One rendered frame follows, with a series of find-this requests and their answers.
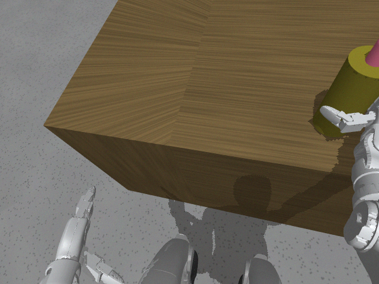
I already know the left robot arm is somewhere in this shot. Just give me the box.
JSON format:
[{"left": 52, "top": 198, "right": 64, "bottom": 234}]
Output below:
[{"left": 40, "top": 259, "right": 81, "bottom": 284}]

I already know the right robot hand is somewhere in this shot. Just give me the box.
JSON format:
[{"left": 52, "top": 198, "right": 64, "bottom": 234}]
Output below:
[{"left": 320, "top": 97, "right": 379, "bottom": 133}]

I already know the left robot hand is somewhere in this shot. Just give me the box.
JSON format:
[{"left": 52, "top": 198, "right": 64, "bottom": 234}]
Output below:
[{"left": 55, "top": 185, "right": 124, "bottom": 284}]

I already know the right robot arm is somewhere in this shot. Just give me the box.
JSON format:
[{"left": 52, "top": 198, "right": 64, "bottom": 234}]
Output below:
[{"left": 343, "top": 124, "right": 379, "bottom": 284}]

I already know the bottle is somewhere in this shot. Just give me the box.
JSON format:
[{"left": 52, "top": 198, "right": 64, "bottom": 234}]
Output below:
[{"left": 313, "top": 39, "right": 379, "bottom": 137}]

